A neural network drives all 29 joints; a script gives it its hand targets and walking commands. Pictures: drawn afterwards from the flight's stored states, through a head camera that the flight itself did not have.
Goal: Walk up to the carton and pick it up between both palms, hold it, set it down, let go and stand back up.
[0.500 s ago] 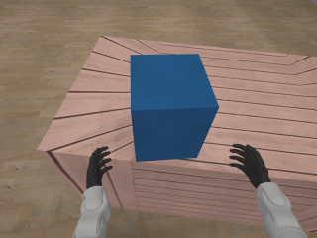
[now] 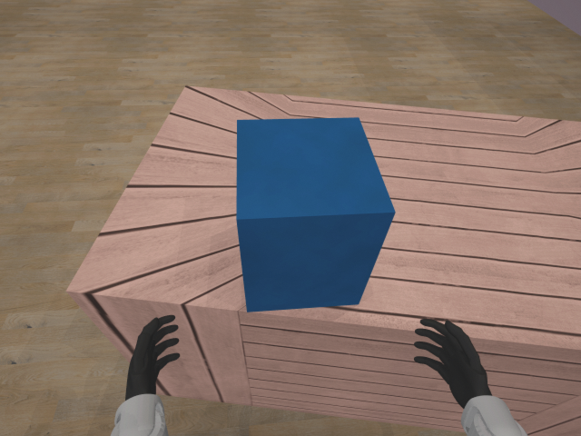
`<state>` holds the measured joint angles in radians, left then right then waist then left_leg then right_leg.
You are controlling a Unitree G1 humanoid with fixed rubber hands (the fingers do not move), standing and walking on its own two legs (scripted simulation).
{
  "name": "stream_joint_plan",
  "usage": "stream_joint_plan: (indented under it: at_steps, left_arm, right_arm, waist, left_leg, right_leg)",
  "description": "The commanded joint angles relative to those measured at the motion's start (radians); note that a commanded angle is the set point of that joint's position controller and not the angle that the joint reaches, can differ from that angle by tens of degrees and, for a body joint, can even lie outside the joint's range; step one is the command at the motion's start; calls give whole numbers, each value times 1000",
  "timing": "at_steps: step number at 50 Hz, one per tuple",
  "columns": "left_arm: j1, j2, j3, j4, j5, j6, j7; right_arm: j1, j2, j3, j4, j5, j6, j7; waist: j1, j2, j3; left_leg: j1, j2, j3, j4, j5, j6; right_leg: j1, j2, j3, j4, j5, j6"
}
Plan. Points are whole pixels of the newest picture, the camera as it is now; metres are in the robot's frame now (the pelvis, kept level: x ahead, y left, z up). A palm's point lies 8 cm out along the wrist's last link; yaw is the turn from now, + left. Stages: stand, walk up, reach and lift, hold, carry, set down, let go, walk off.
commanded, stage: set down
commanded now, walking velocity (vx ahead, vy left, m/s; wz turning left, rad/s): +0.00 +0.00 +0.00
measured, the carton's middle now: (301, 217) +0.45 +0.02 +0.02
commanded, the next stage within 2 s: let go in 1.48 s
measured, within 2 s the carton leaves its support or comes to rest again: neither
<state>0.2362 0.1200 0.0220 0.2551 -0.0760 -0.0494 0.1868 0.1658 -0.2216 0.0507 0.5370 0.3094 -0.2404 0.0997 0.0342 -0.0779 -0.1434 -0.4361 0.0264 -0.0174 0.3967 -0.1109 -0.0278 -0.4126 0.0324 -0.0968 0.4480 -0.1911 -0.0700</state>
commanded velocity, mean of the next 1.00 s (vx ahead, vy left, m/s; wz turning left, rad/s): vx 0.00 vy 0.00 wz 0.00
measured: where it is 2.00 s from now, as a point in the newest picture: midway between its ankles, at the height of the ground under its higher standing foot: outside the picture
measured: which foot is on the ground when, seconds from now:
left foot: down 0.00-1.00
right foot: down 0.00-1.00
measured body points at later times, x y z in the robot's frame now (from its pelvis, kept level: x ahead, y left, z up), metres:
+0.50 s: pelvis +0.02 +0.00 +0.00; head +0.06 +0.03 +0.45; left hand +0.21 +0.23 -0.06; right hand +0.23 -0.19 -0.05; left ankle +0.05 +0.15 -0.74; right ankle +0.02 -0.07 -0.74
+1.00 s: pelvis +0.03 +0.01 +0.00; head +0.07 +0.04 +0.45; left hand +0.20 +0.25 -0.07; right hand +0.21 -0.18 -0.07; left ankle +0.05 +0.15 -0.74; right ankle +0.02 -0.07 -0.74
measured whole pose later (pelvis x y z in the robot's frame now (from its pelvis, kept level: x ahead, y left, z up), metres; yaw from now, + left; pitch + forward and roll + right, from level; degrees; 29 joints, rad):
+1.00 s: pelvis +0.03 +0.01 +0.00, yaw +0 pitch +8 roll +0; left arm 0.28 0.25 0.02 0.27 -0.08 0.12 0.03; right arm 0.19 -0.11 0.05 0.63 0.12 -0.21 -0.01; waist 0.03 -0.09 -0.06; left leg -0.40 0.03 -0.02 0.40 -0.15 -0.03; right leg -0.36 0.03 -0.10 0.42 -0.21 -0.07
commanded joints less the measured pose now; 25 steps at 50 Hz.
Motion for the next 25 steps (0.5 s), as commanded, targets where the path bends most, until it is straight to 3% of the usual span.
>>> stream_joint_plan:
  at_steps: [1,5,12,18,25]
  left_arm:
    - [-138,103,-96,-239,-41,-41,-36]
    - [-97,110,-84,-271,-27,-38,-38]
    - [-23,143,-44,-169,7,-21,-86]
    - [17,171,-17,-184,20,-27,-103]
    - [7,208,2,-147,27,-5,-128]
  right_arm:
    - [-45,-131,-65,-278,-54,-37,-16]
    - [-19,-118,-63,-271,-61,-44,-20]
    - [55,-62,-44,-166,-94,-49,-56]
    - [71,-58,-46,-150,-114,-77,-73]
    - [60,-38,-43,-91,-142,-75,-90]
  waist:
    - [-65,12,-46]
    - [-53,53,-61]
    - [-62,64,-52]
    - [-50,77,-91]
    - [-53,82,-74]
  left_leg:
    - [300,-41,74,-34,-32,29]
    - [309,-41,70,-33,17,22]
    - [319,-53,76,-19,64,20]
    - [336,-52,70,-9,127,10]
    - [335,-49,65,-10,94,11]
  right_leg:
    - [194,-94,228,-190,-227,48]
    - [215,-84,206,-173,-129,42]
    - [280,-88,204,-159,45,49]
    - [320,-78,176,-139,185,53]
    - [321,-82,172,-149,175,53]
